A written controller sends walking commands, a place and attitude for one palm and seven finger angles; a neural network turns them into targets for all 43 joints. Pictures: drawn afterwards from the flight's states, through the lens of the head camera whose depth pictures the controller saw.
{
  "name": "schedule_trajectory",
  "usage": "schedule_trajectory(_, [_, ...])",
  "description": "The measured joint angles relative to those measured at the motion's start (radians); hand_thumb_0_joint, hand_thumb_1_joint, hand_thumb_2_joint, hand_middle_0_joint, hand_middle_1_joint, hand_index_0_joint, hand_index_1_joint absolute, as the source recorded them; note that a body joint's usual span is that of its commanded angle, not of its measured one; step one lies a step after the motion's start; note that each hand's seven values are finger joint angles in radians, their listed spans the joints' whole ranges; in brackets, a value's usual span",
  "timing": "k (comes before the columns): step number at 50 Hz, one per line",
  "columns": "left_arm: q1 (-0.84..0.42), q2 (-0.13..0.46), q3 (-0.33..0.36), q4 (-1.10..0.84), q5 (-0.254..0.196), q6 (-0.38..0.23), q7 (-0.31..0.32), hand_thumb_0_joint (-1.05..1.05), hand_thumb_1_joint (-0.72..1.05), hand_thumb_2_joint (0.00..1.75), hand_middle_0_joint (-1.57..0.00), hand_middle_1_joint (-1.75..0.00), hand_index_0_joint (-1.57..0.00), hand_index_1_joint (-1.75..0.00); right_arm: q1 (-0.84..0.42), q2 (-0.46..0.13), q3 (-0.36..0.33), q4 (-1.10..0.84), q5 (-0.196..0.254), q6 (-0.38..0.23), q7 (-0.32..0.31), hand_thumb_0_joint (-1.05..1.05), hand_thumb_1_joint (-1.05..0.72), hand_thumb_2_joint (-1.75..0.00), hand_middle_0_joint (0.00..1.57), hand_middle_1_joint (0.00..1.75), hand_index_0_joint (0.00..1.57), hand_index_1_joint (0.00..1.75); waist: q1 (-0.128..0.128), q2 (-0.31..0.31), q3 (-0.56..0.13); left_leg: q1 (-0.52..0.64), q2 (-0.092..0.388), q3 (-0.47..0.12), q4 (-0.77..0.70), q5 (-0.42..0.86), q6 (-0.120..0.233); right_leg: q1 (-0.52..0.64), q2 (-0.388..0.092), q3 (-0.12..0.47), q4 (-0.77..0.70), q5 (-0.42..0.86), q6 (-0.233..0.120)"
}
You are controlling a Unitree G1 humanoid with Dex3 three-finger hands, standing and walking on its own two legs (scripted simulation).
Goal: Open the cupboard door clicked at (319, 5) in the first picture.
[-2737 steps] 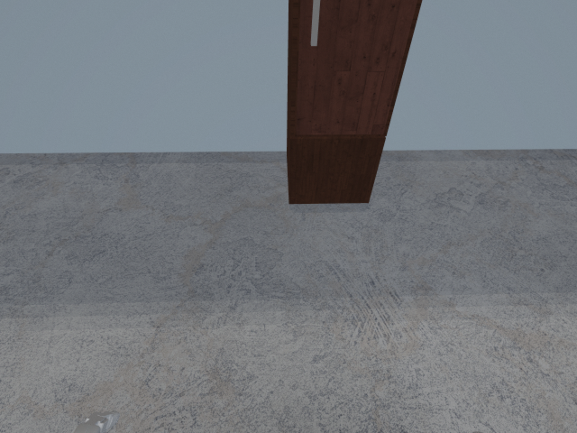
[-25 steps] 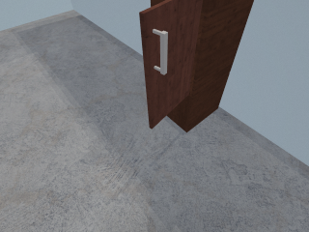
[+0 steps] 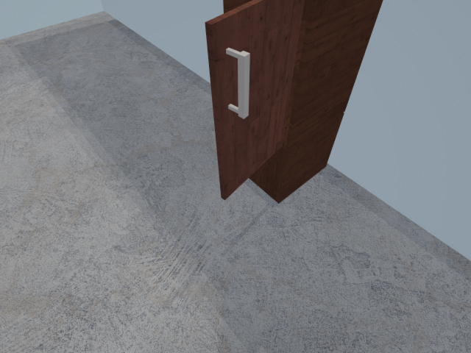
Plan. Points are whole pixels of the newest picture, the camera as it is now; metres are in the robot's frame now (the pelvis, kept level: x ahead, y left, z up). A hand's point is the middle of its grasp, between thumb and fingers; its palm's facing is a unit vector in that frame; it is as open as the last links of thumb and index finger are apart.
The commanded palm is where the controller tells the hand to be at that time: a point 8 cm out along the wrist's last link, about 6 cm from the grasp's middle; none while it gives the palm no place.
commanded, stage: look to check the result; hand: left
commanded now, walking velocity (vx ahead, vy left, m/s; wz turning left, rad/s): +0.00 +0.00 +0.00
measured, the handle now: (237, 84) +0.66 +0.03 +0.10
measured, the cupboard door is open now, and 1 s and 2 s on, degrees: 99 99 99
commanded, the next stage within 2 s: stand and wait in 0.48 s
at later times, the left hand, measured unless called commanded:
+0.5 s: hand out of the picture +0.05 +0.18 -0.17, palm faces +0.03 -0.97 -0.23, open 7.4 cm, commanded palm none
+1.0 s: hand out of the picture +0.08 +0.21 -0.16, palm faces +0.01 -0.96 -0.28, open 7.4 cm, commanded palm none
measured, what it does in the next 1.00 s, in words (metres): stands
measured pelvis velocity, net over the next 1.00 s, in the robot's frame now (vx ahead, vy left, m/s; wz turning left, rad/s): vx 0.03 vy -0.01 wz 0.00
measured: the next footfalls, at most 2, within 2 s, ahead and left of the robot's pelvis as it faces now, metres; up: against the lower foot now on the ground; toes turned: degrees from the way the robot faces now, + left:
none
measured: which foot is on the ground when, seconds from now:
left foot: down 0.00-1.00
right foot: down 0.00-1.00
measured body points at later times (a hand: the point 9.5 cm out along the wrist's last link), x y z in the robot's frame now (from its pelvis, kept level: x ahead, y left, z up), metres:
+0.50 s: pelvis +0.02 -0.01 +0.00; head +0.04 -0.02 +0.45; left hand +0.04 +0.23 -0.15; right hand +0.04 -0.25 -0.16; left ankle +0.02 +0.13 -0.74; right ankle +0.02 -0.11 -0.74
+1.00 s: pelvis +0.03 -0.01 +0.00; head +0.05 -0.02 +0.45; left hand +0.08 +0.26 -0.14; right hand +0.07 -0.27 -0.15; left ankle +0.02 +0.13 -0.74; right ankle +0.02 -0.11 -0.74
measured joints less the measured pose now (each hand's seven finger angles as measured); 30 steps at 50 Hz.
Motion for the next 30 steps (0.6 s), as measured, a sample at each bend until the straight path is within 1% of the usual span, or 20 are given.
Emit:
schedule_trajectory(13, [0.004, 0.012, 0.0, 0.013, -0.002, -0.004, -0.001, 0.01, 0.91, 0.9, -0.2, -0.29, -0.2, -0.3, -0.031, -0.018, 0.0, 0.008, 0.001, 0.0, -0.001, 0.01, -0.91, -0.9, 0.2, 0.3, 0.2, 0.3, 0.004, 0.003, 0.005, 0.025, 0.008, -0.007, -0.014, -0.01, -0.009, 0.028, 0.009, -0.007, -0.019, -0.01, -0.007])
schedule_trajectory(30, [-0.032, 0.041, 0.0, 0.007, -0.002, -0.014, -0.006, 0.01, 0.91, 0.9, -0.2, -0.29, -0.2, -0.3, -0.076, -0.055, -0.001, 0.008, 0.003, -0.005, -0.001, 0.01, -0.91, -0.9, 0.2, 0.3, 0.2, 0.3, 0.005, -0.001, -0.002, 0.059, 0.013, -0.013, -0.045, -0.014, -0.016, 0.066, 0.016, -0.014, -0.051, -0.015, -0.01])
